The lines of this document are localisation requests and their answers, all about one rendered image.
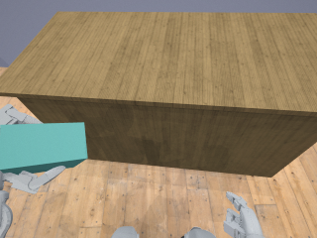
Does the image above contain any robot thigh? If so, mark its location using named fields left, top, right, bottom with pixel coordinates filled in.
left=184, top=228, right=216, bottom=238
left=111, top=226, right=140, bottom=238

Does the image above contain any robot right hand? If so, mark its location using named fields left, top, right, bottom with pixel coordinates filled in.
left=223, top=191, right=264, bottom=238

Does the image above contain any robot left thigh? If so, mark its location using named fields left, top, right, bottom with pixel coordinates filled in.
left=111, top=226, right=140, bottom=238

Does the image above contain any sponge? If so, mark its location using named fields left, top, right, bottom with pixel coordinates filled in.
left=0, top=122, right=88, bottom=175

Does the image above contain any table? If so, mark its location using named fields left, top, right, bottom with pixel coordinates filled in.
left=0, top=11, right=317, bottom=178

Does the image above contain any left robot forearm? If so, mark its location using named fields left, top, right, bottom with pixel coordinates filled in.
left=0, top=190, right=13, bottom=238

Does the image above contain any robot left hand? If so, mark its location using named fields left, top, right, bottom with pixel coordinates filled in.
left=0, top=104, right=66, bottom=194

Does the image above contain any robot right thigh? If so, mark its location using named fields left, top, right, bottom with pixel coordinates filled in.
left=184, top=228, right=216, bottom=238

